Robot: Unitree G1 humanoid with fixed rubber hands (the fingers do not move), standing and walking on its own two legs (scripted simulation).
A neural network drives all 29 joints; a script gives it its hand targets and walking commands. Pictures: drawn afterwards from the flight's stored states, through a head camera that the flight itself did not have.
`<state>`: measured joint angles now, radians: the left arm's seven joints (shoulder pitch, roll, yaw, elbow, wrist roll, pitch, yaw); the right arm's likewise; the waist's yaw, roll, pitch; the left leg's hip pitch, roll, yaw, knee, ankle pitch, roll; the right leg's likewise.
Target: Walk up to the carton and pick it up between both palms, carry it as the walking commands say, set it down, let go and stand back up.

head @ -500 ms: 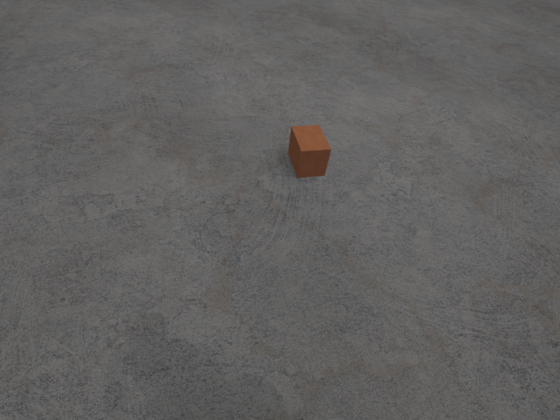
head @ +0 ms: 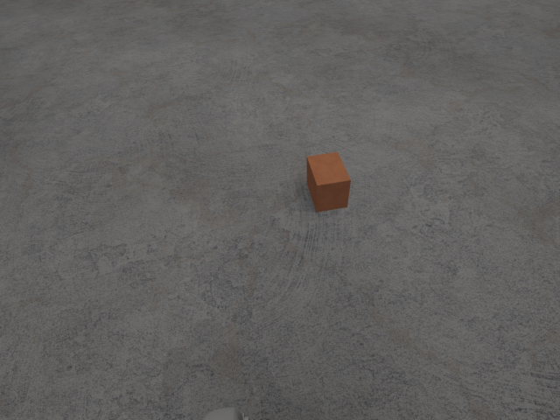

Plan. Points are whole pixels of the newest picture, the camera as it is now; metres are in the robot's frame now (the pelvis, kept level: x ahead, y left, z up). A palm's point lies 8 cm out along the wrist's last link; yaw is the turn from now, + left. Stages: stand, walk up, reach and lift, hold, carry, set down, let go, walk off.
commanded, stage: walk up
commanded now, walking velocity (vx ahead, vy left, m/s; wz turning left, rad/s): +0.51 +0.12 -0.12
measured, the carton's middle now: (327, 181) +1.30 -0.12 -0.68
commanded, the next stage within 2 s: none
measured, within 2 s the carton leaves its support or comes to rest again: neither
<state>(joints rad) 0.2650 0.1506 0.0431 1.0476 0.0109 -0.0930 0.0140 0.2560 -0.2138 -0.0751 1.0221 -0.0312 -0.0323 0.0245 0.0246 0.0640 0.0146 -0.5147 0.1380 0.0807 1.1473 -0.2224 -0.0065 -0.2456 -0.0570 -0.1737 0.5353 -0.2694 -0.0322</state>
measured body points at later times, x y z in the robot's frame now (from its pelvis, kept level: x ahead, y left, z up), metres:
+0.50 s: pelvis +0.25 +0.05 -0.01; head +0.26 +0.08 +0.44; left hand +0.29 +0.29 -0.17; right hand +0.24 -0.19 -0.14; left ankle +0.25 +0.17 -0.73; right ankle +0.22 -0.09 -0.66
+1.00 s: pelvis +0.49 -0.01 +0.00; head +0.50 -0.03 +0.45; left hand +0.46 +0.22 -0.14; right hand +0.61 -0.25 -0.14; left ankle +0.55 +0.14 -0.67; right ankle +0.46 -0.13 -0.73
